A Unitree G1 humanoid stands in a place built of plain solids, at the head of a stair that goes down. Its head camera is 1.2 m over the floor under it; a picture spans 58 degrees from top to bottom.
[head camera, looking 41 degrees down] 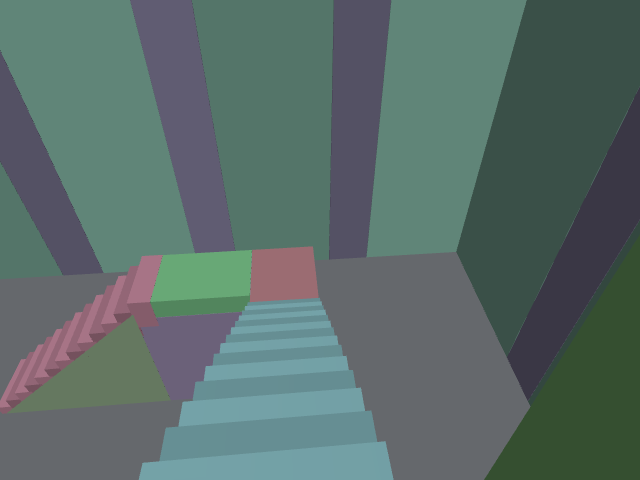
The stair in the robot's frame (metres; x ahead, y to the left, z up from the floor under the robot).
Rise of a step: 0.18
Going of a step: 0.21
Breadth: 0.85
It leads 5 degrees to the left of straight ahead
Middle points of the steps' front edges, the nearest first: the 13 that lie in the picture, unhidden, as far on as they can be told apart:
0.66 0.19 -0.35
0.86 0.21 -0.53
1.07 0.22 -0.71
1.28 0.24 -0.88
1.49 0.26 -1.06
1.70 0.28 -1.24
1.91 0.30 -1.42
2.11 0.31 -1.59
2.32 0.33 -1.77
2.53 0.35 -1.95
2.74 0.37 -2.12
2.95 0.39 -2.30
3.15 0.40 -2.48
